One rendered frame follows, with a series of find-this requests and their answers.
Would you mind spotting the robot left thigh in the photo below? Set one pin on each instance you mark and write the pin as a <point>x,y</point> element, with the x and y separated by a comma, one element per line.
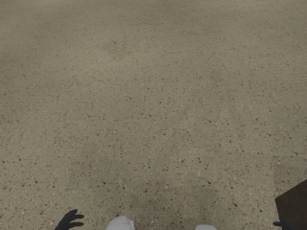
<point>121,223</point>

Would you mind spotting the right robot hand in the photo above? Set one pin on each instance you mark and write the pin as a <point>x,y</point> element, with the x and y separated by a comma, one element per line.
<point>284,222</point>

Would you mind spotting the pedestal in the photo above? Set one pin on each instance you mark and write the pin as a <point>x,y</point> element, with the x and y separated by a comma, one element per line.
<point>292,205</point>

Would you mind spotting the left robot hand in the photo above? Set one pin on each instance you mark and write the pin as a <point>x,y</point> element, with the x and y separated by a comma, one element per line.
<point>65,223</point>

